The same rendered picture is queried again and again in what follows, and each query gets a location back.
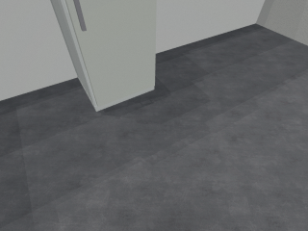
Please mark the handle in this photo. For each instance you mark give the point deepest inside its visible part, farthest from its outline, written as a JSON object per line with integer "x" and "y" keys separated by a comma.
{"x": 80, "y": 15}

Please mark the fridge door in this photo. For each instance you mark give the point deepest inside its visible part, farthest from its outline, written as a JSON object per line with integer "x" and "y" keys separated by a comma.
{"x": 119, "y": 46}

